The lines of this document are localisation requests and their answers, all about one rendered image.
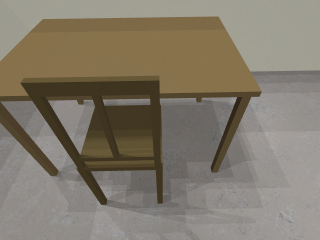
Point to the table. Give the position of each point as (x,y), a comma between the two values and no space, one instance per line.
(194,57)

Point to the chair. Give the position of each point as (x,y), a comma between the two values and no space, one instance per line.
(119,137)

